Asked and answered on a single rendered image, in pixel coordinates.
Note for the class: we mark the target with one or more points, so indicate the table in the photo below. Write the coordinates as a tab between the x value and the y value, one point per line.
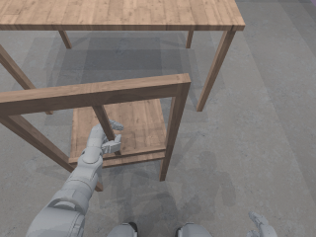
122	15

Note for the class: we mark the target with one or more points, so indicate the left robot hand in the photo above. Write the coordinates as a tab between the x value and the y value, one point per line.
97	138

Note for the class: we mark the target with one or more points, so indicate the chair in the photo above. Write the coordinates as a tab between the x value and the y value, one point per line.
135	103

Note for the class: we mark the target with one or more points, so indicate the left robot foot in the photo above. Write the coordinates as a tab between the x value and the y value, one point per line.
133	225

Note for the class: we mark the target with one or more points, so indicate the robot left upper arm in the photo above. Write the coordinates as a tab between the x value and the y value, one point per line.
57	222

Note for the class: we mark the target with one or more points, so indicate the right robot hand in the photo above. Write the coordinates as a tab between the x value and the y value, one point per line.
265	230

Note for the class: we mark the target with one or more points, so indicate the robot left forearm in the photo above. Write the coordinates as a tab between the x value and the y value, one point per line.
80	185

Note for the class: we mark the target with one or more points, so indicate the robot left thigh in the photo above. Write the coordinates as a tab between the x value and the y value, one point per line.
122	231

